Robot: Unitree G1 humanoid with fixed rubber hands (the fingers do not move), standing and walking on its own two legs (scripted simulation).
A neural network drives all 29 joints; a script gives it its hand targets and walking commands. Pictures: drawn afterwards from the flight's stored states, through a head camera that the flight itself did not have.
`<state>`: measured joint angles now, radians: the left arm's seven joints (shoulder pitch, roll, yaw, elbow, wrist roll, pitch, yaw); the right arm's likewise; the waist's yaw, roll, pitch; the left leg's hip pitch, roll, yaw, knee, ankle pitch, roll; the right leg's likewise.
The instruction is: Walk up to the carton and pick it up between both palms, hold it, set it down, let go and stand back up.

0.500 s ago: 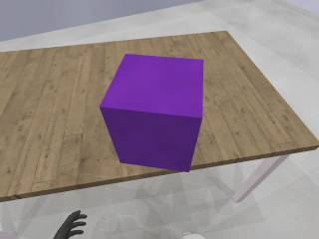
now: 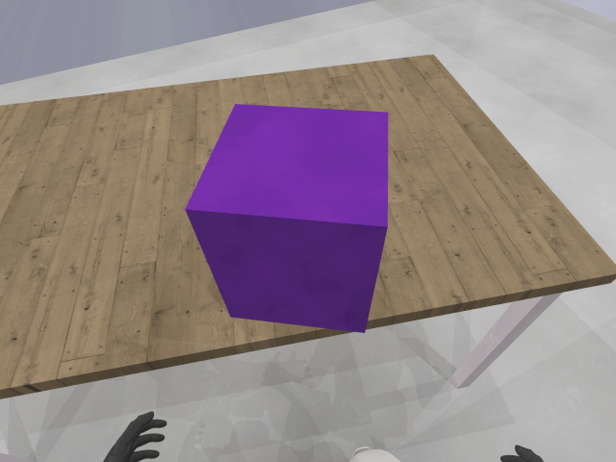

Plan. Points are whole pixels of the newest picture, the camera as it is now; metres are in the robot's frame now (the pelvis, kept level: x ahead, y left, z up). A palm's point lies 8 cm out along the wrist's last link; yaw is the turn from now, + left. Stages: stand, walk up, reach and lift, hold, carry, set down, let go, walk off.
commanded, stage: walk up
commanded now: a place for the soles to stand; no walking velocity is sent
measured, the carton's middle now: (302, 223) +0.42 +0.03 +0.07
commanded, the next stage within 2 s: reach and lift in 0.10 s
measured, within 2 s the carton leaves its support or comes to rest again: neither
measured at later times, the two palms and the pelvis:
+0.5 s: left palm (143, 413) +0.19 +0.24 -0.06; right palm (523, 437) +0.17 -0.25 -0.06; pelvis +0.01 -0.01 +0.01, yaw +6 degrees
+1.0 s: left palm (97, 427) +0.16 +0.28 -0.02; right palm (476, 416) +0.18 -0.18 -0.02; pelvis +0.03 +0.02 +0.03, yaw +7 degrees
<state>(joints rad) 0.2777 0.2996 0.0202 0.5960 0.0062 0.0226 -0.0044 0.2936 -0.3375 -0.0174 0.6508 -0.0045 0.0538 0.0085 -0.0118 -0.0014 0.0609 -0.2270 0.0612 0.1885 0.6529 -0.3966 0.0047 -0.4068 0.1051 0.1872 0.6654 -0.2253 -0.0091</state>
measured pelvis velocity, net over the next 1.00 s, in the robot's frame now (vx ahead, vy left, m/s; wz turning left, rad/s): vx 0.03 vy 0.02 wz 0.12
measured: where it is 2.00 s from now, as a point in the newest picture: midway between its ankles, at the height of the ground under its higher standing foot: outside the picture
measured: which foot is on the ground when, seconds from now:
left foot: down 0.00-1.00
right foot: down 0.00-1.00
